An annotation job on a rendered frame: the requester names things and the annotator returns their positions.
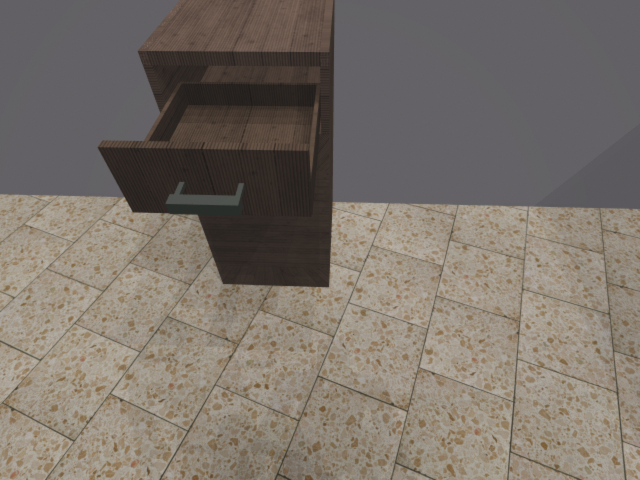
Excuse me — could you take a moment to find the handle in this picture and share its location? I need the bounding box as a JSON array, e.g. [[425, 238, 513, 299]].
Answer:
[[165, 182, 245, 216]]

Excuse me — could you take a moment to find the drawer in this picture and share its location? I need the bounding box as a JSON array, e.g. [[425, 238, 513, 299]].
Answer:
[[98, 82, 321, 217]]

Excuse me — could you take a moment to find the cabinet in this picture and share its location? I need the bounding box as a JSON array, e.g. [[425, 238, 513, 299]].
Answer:
[[138, 0, 335, 287]]

